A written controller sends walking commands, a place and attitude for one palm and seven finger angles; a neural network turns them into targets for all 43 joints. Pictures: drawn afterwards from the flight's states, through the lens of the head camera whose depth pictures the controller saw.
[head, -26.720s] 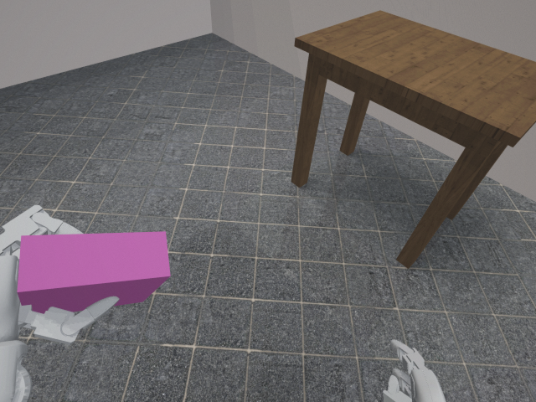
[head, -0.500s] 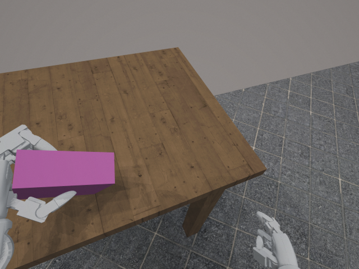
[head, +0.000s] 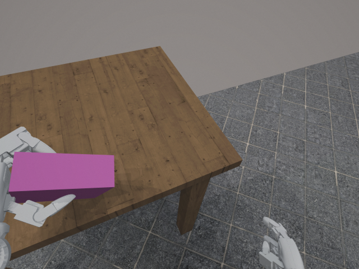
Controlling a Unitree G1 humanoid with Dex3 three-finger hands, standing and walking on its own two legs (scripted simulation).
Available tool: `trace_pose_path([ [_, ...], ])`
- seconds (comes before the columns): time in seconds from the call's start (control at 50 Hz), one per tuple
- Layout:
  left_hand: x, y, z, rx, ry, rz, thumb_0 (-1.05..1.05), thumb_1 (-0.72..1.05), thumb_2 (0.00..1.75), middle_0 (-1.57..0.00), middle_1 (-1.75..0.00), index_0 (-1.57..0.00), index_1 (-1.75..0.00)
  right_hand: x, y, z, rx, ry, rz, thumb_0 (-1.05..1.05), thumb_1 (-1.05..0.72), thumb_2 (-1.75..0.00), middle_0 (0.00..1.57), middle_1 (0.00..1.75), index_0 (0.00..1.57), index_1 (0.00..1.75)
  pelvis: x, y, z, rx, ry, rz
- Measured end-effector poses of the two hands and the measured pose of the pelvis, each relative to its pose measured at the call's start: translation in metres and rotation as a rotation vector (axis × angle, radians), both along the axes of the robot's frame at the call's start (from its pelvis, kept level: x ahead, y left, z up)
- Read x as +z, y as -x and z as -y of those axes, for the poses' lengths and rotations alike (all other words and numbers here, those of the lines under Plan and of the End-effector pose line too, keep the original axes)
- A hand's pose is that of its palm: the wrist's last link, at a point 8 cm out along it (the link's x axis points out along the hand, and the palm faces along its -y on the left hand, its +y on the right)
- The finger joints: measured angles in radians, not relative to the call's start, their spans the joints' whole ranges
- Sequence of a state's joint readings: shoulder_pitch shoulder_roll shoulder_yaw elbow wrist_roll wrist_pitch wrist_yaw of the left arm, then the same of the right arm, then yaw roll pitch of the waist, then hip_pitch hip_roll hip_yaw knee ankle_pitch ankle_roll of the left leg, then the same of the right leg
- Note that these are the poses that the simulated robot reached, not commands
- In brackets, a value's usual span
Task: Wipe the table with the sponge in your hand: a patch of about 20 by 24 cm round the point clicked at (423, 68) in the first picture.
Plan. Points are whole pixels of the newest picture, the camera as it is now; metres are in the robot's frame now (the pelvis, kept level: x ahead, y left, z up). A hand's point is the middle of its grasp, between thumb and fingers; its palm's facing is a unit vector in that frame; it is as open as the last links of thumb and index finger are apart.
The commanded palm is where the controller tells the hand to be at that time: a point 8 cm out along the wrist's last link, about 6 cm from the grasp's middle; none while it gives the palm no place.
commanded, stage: shuffle to correct the standing spot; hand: left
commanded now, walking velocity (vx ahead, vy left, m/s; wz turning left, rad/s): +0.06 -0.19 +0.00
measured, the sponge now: (77, 179) +0.23 +0.20 +0.13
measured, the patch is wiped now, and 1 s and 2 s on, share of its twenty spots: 0.00 0.00 0.00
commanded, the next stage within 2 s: come to a stop and stand still in 0.20 s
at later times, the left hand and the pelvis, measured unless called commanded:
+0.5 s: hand (71, 157) +0.26 +0.21 +0.16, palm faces +0.30 -0.85 -0.44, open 9.6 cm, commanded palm +0.19 +0.25 +0.18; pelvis +0.03 -0.03 +0.00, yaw +0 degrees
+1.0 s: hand (24, 166) +0.23 +0.28 +0.16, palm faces +0.36 -0.85 -0.38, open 9.6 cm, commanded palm +0.17 +0.31 +0.18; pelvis +0.02 +0.03 +0.00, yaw +1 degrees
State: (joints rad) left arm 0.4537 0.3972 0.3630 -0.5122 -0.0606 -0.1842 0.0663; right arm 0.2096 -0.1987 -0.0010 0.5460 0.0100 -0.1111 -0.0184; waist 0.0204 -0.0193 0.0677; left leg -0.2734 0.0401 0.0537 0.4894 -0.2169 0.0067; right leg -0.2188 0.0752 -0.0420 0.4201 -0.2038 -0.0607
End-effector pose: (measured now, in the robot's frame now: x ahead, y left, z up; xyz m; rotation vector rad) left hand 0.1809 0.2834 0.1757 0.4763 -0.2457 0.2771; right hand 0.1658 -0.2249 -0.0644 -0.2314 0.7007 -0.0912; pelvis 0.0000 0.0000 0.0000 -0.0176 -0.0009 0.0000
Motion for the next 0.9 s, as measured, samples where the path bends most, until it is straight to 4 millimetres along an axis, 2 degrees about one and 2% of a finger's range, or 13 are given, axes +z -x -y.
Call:
trace_pose_path([
  [0.18, -0.005, -0.016, 0.024, 0.014, 0.038, -0.013, -0.01, -0.45, 1.03, -0.78, -1.38, -0.79, -1.37, -0.006, 0.004, 0.044, -0.070, 0.029, -0.019, 0.02, -0.90, -0.90, 0.20, 0.30, 0.21, 0.30, -0.003, -0.010, 0.022, -0.009, 0.003, -0.020],
  [0.26, -0.009, -0.028, 0.033, -0.010, 0.057, -0.006, -0.01, -0.45, 1.03, -0.78, -1.38, -0.79, -1.37, -0.006, 0.001, 0.052, -0.091, 0.041, -0.030, 0.02, -0.90, -0.90, 0.20, 0.30, 0.21, 0.30, -0.005, -0.019, 0.027, -0.009, 0.000, -0.014],
  [0.36, -0.004, -0.041, 0.037, -0.034, 0.026, -0.001, -0.01, -0.45, 1.03, -0.78, -1.38, -0.79, -1.37, -0.005, -0.009, 0.053, -0.098, 0.037, -0.030, 0.02, -0.90, -0.90, 0.20, 0.30, 0.21, 0.30, -0.005, -0.028, 0.030, -0.002, -0.006, -0.012],
  [0.46, 0.001, -0.043, 0.034, -0.020, -0.015, -0.016, -0.01, -0.45, 1.03, -0.78, -1.38, -0.79, -1.37, -0.008, -0.022, 0.046, -0.082, 0.004, -0.027, 0.02, -0.90, -0.90, 0.20, 0.30, 0.20, 0.30, -0.004, -0.032, 0.029, 0.004, -0.006, -0.011],
  [0.64, -0.003, -0.026, 0.015, 0.052, -0.006, -0.060, -0.01, -0.45, 1.03, -0.78, -1.38, -0.79, -1.37, -0.009, -0.039, 0.019, -0.029, -0.020, -0.022, 0.01, -0.90, -0.90, 0.20, 0.30, 0.21, 0.30, 0.000, -0.032, 0.015, 0.012, -0.006, -0.003],
  [0.76, -0.011, -0.017, -0.003, 0.091, 0.048, -0.061, -0.01, -0.45, 1.03, -0.78, -1.38, -0.79, -1.37, -0.004, -0.042, -0.002, 0.002, -0.015, -0.009, 0.01, -0.90, -0.90, 0.20, 0.30, 0.21, 0.30, 0.001, -0.027, 0.001, 0.019, -0.003, 0.010],
  [0.9, -0.004, -0.014, -0.017, 0.062, 0.055, -0.007, -0.01, -0.45, 1.03, -0.78, -1.38, -0.79, -1.37, 0.006, -0.038, -0.025, 0.016, -0.006, 0.021, 0.01, -0.90, -0.90, 0.20, 0.30, 0.21, 0.30, 0.004, -0.021, -0.016, 0.022, 0.001, 0.017],
])
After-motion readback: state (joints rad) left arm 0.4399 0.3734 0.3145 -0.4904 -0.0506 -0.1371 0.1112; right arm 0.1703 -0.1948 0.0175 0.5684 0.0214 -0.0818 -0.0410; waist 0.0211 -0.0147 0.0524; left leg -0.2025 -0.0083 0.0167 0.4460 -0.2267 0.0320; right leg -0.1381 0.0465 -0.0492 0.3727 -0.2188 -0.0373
